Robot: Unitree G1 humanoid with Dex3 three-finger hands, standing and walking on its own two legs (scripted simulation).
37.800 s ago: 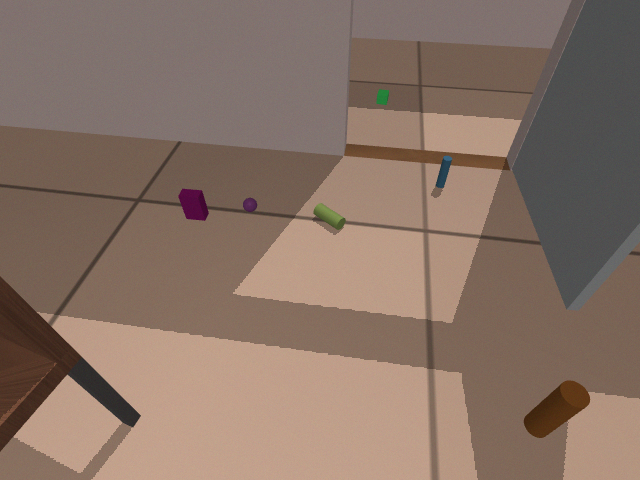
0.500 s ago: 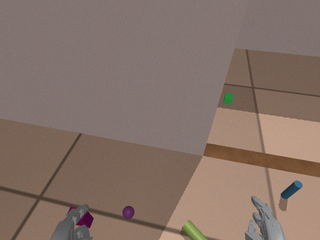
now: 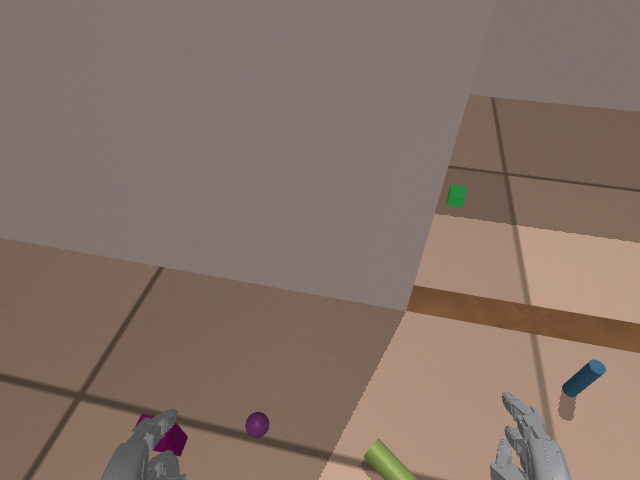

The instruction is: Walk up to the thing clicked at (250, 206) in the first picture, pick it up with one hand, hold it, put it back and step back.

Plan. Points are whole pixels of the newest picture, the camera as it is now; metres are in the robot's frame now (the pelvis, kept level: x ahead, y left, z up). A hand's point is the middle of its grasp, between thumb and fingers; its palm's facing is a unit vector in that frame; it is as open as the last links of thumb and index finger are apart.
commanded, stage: home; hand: left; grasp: from above
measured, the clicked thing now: (257, 424) +0.42 +0.19 -0.68
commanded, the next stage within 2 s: stand in 0.12 s
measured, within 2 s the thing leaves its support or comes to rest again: neither
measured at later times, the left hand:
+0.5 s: hand out of the picture +0.12 +0.23 -0.10, palm faces +0.01 -0.94 -0.34, open 7.4 cm
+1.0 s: hand out of the picture +0.03 +0.24 -0.10, palm faces +0.03 -0.94 -0.33, open 7.4 cm
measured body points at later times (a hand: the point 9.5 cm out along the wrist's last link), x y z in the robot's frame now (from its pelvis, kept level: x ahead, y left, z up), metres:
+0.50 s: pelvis +0.00 +0.00 +0.03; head +0.02 +0.01 +0.48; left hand +0.11 +0.28 -0.08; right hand +0.11 -0.28 -0.08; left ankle +0.02 +0.13 -0.68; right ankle -0.01 -0.14 -0.68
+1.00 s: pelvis -0.01 +0.01 +0.06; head -0.01 +0.00 +0.51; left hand +0.03 +0.29 -0.08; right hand +0.07 -0.27 -0.08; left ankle +0.02 +0.13 -0.68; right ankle -0.01 -0.14 -0.68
